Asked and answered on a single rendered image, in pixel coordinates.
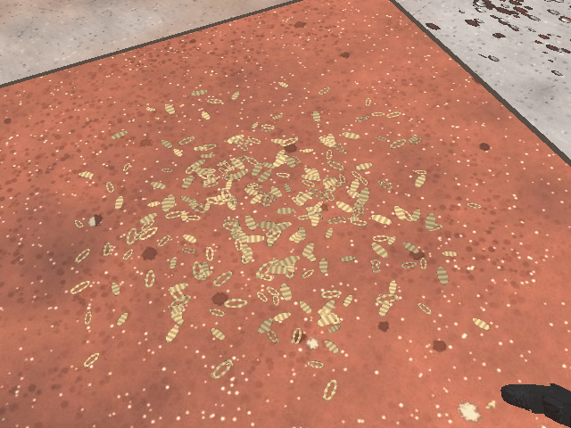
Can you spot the robot right hand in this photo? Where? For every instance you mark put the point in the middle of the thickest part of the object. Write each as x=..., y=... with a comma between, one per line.
x=554, y=401

